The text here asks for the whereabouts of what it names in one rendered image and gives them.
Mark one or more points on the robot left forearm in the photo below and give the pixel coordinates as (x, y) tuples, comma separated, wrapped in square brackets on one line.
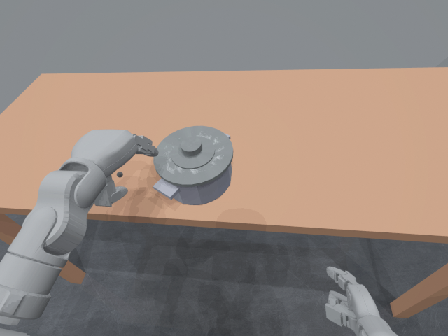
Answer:
[(50, 232)]

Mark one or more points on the lid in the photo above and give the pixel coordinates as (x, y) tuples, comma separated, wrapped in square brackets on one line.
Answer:
[(188, 171)]

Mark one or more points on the knob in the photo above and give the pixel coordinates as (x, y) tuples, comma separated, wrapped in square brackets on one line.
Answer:
[(191, 146)]

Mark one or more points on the pot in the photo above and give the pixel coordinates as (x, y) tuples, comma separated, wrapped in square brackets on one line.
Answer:
[(196, 195)]

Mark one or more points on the left robot hand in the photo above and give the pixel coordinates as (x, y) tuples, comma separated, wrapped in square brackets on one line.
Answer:
[(110, 149)]

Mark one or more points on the robot right forearm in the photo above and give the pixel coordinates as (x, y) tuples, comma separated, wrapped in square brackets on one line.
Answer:
[(373, 326)]

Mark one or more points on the table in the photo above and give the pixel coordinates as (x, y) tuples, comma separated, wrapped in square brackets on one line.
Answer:
[(338, 152)]

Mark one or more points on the right robot hand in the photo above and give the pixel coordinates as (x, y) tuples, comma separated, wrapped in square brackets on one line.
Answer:
[(345, 311)]

